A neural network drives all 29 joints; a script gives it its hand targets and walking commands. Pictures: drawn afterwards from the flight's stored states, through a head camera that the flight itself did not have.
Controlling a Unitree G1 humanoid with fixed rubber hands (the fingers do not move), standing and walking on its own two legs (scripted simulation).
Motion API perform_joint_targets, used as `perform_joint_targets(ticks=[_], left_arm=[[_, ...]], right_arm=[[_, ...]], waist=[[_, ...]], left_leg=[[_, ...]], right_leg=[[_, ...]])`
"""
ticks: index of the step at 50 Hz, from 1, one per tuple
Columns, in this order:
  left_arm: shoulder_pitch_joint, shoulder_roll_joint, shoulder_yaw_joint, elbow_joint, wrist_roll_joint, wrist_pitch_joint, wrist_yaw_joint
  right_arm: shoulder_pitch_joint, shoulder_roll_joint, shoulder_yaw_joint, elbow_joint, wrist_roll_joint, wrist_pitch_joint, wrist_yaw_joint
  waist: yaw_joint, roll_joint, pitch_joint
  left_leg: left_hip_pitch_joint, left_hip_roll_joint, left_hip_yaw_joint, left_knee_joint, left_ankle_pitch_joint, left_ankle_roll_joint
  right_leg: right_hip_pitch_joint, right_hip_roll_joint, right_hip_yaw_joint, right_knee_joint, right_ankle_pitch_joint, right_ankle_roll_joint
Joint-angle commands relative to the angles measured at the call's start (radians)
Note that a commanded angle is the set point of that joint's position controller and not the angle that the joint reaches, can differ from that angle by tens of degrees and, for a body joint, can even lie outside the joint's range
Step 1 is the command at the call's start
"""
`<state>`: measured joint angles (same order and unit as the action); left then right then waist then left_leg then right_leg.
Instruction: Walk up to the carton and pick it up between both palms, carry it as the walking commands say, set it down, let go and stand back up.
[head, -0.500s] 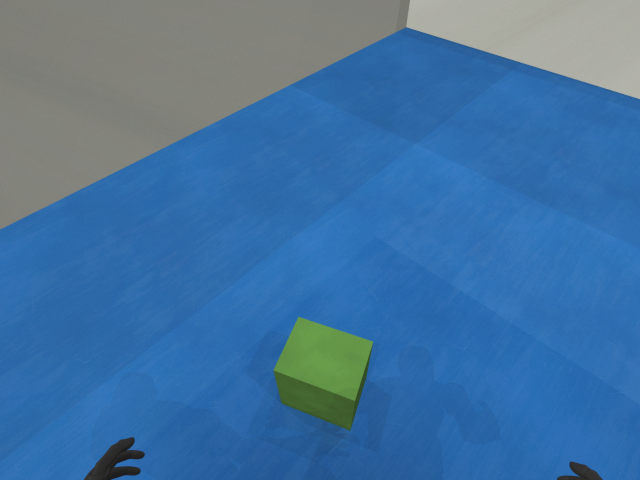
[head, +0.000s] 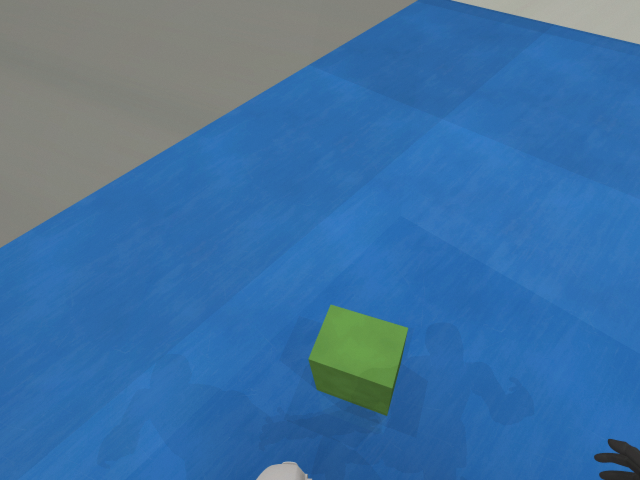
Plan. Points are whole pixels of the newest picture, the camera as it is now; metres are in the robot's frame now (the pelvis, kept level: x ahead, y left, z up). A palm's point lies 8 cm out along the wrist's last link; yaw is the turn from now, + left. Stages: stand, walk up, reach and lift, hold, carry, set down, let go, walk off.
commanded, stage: walk up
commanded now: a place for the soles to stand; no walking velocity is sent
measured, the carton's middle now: (359, 361) +0.51 -0.01 -0.64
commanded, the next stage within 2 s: none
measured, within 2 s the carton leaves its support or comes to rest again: neither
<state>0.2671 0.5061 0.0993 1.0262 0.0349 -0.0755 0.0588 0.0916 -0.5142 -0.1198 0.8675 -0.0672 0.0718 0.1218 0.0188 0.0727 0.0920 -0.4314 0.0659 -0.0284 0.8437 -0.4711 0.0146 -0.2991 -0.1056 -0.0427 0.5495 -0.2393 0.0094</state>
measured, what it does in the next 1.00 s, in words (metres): steps to the left, turning right: left foot, then right foot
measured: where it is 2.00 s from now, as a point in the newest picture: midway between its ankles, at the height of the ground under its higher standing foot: outside the picture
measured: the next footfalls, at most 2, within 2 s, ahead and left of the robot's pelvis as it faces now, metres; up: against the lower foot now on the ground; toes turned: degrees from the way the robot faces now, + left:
left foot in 0.08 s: +0.10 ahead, +0.18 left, +0.00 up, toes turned +1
right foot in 0.34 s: +0.15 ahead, -0.01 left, +0.00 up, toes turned -9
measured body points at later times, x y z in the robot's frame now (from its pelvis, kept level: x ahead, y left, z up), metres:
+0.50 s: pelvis +0.11 +0.10 -0.01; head +0.15 +0.07 +0.44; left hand +0.24 +0.43 -0.09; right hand +0.16 -0.23 -0.12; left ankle +0.14 +0.24 -0.70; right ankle +0.11 -0.01 -0.73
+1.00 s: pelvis +0.12 +0.14 -0.03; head +0.18 +0.14 +0.42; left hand +0.33 +0.43 -0.14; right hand +0.13 -0.24 -0.10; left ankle +0.20 +0.27 -0.72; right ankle +0.09 +0.02 -0.73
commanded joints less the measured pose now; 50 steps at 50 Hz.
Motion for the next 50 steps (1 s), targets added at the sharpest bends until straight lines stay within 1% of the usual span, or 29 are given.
perform_joint_targets(ticks=[1, 2, 3, 4, 5, 6, 7, 9, 12, 15, 16, 17, 18, 20, 23, 26, 28, 29, 30, 31, 32, 36, 43, 45, 46, 47, 48, 49, 50], left_arm=[[-0.135, 0.296, 0.057, -0.123, 0.01, -0.008, 0.01], [-0.165, 0.263, 0.045, -0.141, 0.017, 0.0, 0.012], [-0.149, 0.195, 0.025, -0.158, 0.019, 0.007, 0.019], [-0.138, 0.11, -0.002, -0.187, 0.001, 0.012, 0.029], [-0.092, 0.16, 0.005, -0.169, -0.011, 0.02, 0.036], [-0.005, 0.215, 0.021, -0.136, -0.016, 0.018, 0.033], [0.044, 0.224, 0.023, -0.109, -0.034, 0.017, 0.025], [0.096, 0.22, 0.026, -0.088, -0.041, 0.007, 0.01], [0.074, 0.186, 0.023, -0.137, -0.026, -0.01, -0.007], [0.135, 0.124, 0.017, -0.136, -0.015, -0.031, -0.017], [0.17, 0.158, 0.032, -0.141, -0.002, -0.037, -0.007], [0.171, 0.242, 0.054, -0.161, 0.008, -0.04, 0.004], [0.126, 0.266, 0.053, -0.193, -0.012, -0.031, 0.005], [0.099, 0.232, 0.043, -0.199, -0.028, -0.026, 0.006], [0.073, 0.184, 0.019, -0.228, -0.026, -0.026, -0.005], [0.025, 0.16, 0.001, -0.249, -0.022, -0.013, -0.019], [-0.025, 0.151, -0.007, -0.266, -0.032, 0.013, -0.03], [-0.037, 0.12, -0.014, -0.282, -0.035, 0.025, -0.034], [-0.059, 0.086, -0.023, -0.308, -0.044, 0.033, -0.035], [-0.038, 0.085, -0.023, -0.299, -0.048, 0.049, -0.029], [-0.015, 0.145, -0.007, -0.277, -0.043, 0.063, -0.026], [0.008, 0.14, 0.009, -0.245, -0.036, 0.072, -0.046], [0.021, 0.119, 0.026, -0.24, -0.021, 0.083, -0.076], [0.05, 0.134, 0.035, -0.224, -0.006, 0.072, -0.076], [0.025, 0.185, 0.049, -0.229, 0.008, 0.067, -0.072], [-0.034, 0.247, 0.057, -0.255, 0.014, 0.061, -0.069], [-0.073, 0.239, 0.048, -0.266, 0.0, 0.06, -0.066], [-0.098, 0.244, 0.04, -0.264, -0.001, 0.062, -0.066], [-0.129, 0.208, 0.031, -0.259, -0.002, 0.065, -0.067]], right_arm=[[0.106, -0.121, -0.058, -0.08, 0.01, -0.001, 0.016], [0.211, -0.135, -0.07, -0.052, 0.007, -0.003, 0.008], [0.333, -0.181, -0.086, -0.027, -0.005, -0.004, -0.004], [0.344, -0.276, -0.096, -0.056, -0.024, -0.01, -0.021], [0.108, -0.294, -0.087, -0.144, -0.008, -0.017, -0.031], [0.019, -0.3, -0.088, -0.176, 0.003, -0.02, -0.033], [0.015, -0.264, -0.079, -0.169, 0.005, -0.027, -0.039], [0.044, -0.218, -0.064, -0.165, 0.006, -0.04, -0.046], [0.137, -0.214, -0.065, -0.168, 0.007, -0.05, -0.044], [0.073, -0.142, -0.035, -0.185, 0.03, -0.057, -0.057], [0.123, -0.061, -0.008, -0.184, 0.045, -0.066, -0.064], [0.138, 0.01, 0.02, -0.201, 0.054, -0.074, -0.069], [0.115, -0.076, 0.002, -0.203, 0.042, -0.057, -0.085], [0.143, -0.122, -0.015, -0.184, 0.034, -0.053, -0.097], [0.168, -0.095, -0.004, -0.153, 0.045, -0.069, -0.098], [0.182, -0.062, 0.006, -0.135, 0.062, -0.082, -0.107], [0.199, -0.066, 0.0, -0.113, 0.066, -0.099, -0.117], [0.217, -0.103, -0.012, -0.104, 0.058, -0.109, -0.123], [0.219, -0.181, -0.025, -0.115, 0.047, -0.116, -0.133], [0.181, -0.213, -0.021, -0.143, 0.061, -0.12, -0.136], [0.137, -0.239, -0.028, -0.143, 0.065, -0.122, -0.14], [0.107, -0.194, -0.018, -0.153, 0.066, -0.119, -0.156], [0.063, -0.204, -0.02, -0.177, 0.056, -0.108, -0.154], [0.069, -0.173, -0.004, -0.174, 0.062, -0.097, -0.149], [0.116, -0.136, 0.009, -0.166, 0.066, -0.093, -0.15], [0.105, -0.094, 0.023, -0.183, 0.077, -0.092, -0.152], [0.045, -0.105, 0.022, -0.187, 0.084, -0.09, -0.162], [0.055, -0.12, 0.011, -0.162, 0.084, -0.097, -0.166], [0.082, -0.122, 0.01, -0.133, 0.084, -0.106, -0.159]], waist=[[-0.11, -0.278, -0.088], [-0.173, -0.184, -0.102], [-0.234, 0.013, -0.127], [-0.248, 0.326, -0.06], [-0.132, 0.165, 0.021], [-0.078, 0.091, 0.019], [-0.062, 0.039, 0.018], [-0.046, 0.07, 0.006], [-0.067, 0.099, -0.014], [0.027, -0.014, -0.053], [0.058, -0.14, -0.118], [0.058, -0.351, -0.116], [0.026, -0.233, -0.073], [0.004, -0.122, -0.047], [-0.007, -0.159, -0.086], [-0.02, -0.231, -0.132], [-0.054, -0.214, -0.165], [-0.069, -0.159, -0.181], [-0.08, 0.027, -0.194], [-0.055, 0.106, -0.169], [-0.049, 0.065, -0.142], [-0.03, 0.064, -0.075], [-0.013, 0.183, -0.137], [0.023, 0.106, -0.156], [0.007, -0.05, -0.169], [-0.02, -0.22, -0.135], [-0.015, -0.187, -0.119], [-0.02, -0.205, -0.134], [-0.048, -0.171, -0.111]], left_leg=[[0.22, 0.003, 0.064, -0.105, 0.08, 0.007], [0.338, -0.044, 0.108, -0.173, 0.113, 0.006], [0.455, -0.019, 0.029, -0.29, -0.011, 0.031], [0.313, 0.211, -0.425, -0.652, -0.446, 0.123], [0.104, 0.258, -0.48, -0.718, -0.513, 0.165], [0.078, 0.273, -0.465, -0.673, -0.534, 0.194], [0.097, 0.241, -0.41, -0.615, -0.443, 0.198], [0.112, 0.196, -0.297, -0.546, -0.311, 0.206], [0.129, 0.236, -0.287, -0.519, -0.179, 0.247], [-0.015, 0.195, -0.099, -0.337, 0.115, 0.185], [-0.072, 0.122, 0.0, -0.13, 0.253, 0.117], [-0.243, -0.028, 0.086, 0.091, 0.044, 0.025], [-0.309, -0.012, 0.002, 0.164, -0.077, 0.02], [-0.247, 0.022, -0.056, 0.193, -0.096, 0.032], [-0.113, 0.018, -0.002, 0.087, -0.012, 0.017], [0.074, -0.016, 0.073, -0.056, 0.086, 0.01], [0.221, -0.049, 0.106, -0.235, 0.283, 0.019], [0.275, 0.002, 0.03, -0.269, 0.369, 0.042], [0.324, 0.184, -0.217, -0.335, 0.469, 0.102], [0.278, 0.35, -0.4, -0.413, 0.49, 0.203], [0.232, 0.396, -0.399, -0.373, 0.513, 0.29], [0.179, 0.282, -0.206, -0.317, 0.596, 0.203], [0.141, 0.264, -0.093, -0.255, 0.555, 0.188], [0.063, 0.202, -0.028, -0.136, 0.412, 0.11], [-0.007, 0.136, 0.026, -0.013, 0.294, 0.06], [-0.12, 0.025, 0.085, 0.098, 0.1, 0.001], [-0.091, 0.025, 0.06, 0.113, -0.154, 0.011], [0.038, 0.026, 0.039, 0.052, -0.157, 0.018], [0.129, 0.011, 0.056, -0.069, -0.077, 0.025]], right_leg=[[-0.226, -0.16, 0.182, -0.171, -0.345, -0.161], [-0.325, -0.09, 0.11, -0.05, -0.411, -0.133], [-0.463, 0.014, 0.025, 0.187, -0.502, -0.101], [-0.553, 0.186, -0.028, 0.551, -0.494, -0.056], [-0.488, 0.136, 0.078, 0.619, -0.372, -0.04], [-0.44, 0.09, 0.077, 0.639, -0.326, -0.043], [-0.42, 0.072, 0.08, 0.627, -0.258, -0.039], [-0.33, 0.042, 0.025, 0.487, -0.232, -0.015], [-0.24, 0.043, 0.014, 0.324, -0.265, -0.017], [0.139, 0.098, 0.016, -0.028, -0.049, -0.059], [0.311, 0.06, 0.138, -0.137, -0.049, -0.073], [0.387, -0.188, 0.553, -0.243, -0.018, -0.154], [0.334, -0.259, 0.664, -0.204, 0.05, -0.228], [0.226, -0.248, 0.579, -0.122, 0.152, -0.292], [0.164, -0.126, 0.335, -0.047, 0.473, -0.244], [0.049, -0.07, 0.224, 0.045, 0.685, -0.212], [-0.028, -0.017, 0.172, 0.154, 0.542, -0.161], [-0.087, 0.018, 0.158, 0.239, 0.398, -0.121], [-0.212, 0.104, 0.116, 0.389, 0.189, -0.062], [-0.24, 0.17, 0.128, 0.45, -0.32, -0.031], [-0.215, 0.124, 0.162, 0.558, -0.404, -0.02], [-0.233, 0.11, 0.13, 0.533, -0.304, -0.031], [-0.078, 0.11, 0.018, 0.298, -0.273, -0.03], [0.075, 0.131, 0.025, 0.059, -0.109, -0.054], [0.129, 0.048, 0.198, -0.011, -0.008, -0.085], [0.116, -0.121, 0.498, -0.056, 0.138, -0.169], [0.048, -0.196, 0.5, -0.027, 0.294, -0.253], [-0.063, -0.193, 0.462, 0.008, 0.328, -0.283], [-0.13, -0.125, 0.361, 0.032, 0.229, -0.228]])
